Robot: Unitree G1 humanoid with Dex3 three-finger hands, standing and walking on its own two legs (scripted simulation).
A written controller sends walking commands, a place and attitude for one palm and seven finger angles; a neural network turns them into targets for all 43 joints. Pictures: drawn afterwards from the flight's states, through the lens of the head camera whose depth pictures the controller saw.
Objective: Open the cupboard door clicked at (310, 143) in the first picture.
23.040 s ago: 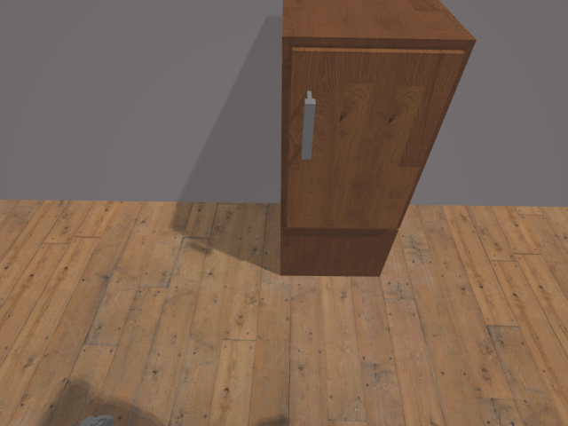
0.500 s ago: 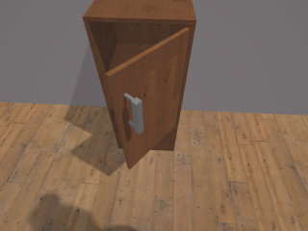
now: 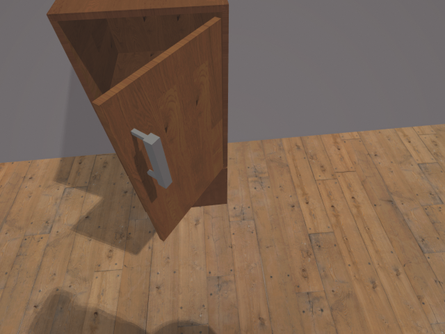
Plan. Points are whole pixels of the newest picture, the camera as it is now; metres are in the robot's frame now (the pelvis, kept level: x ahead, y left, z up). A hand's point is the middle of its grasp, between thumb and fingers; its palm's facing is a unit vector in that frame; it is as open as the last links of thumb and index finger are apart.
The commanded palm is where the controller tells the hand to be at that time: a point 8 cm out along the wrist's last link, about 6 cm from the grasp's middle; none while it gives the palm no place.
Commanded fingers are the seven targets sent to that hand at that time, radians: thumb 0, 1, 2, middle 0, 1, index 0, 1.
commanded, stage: walk to a spot facing it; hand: left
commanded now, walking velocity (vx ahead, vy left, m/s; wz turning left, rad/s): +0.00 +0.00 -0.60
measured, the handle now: (151, 159) +0.45 +0.19 +0.01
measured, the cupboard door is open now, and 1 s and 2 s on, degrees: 51 51 51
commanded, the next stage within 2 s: none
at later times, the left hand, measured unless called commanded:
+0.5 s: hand out of the picture +0.09 +0.18 -0.16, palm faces -0.17 -0.96 -0.23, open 7.3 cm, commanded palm none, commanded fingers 0.00 0.90 0.90 -0.20 -0.30 -0.20 -0.30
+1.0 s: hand (185, 285) +0.23 +0.10 -0.16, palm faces -0.55 -0.78 -0.28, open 7.3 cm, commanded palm none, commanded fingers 0.00 0.90 0.90 -0.20 -0.30 -0.20 -0.30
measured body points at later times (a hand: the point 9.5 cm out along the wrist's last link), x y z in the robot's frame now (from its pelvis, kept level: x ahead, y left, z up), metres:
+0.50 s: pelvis +0.01 -0.01 +0.01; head +0.06 -0.02 +0.46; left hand +0.10 +0.23 -0.14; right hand +0.09 -0.28 -0.12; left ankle +0.05 +0.14 -0.69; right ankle -0.01 -0.09 -0.73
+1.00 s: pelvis +0.02 -0.01 +0.00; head +0.07 -0.05 +0.44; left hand +0.26 +0.14 -0.14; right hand -0.11 -0.26 -0.15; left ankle +0.07 +0.12 -0.68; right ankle -0.03 -0.12 -0.73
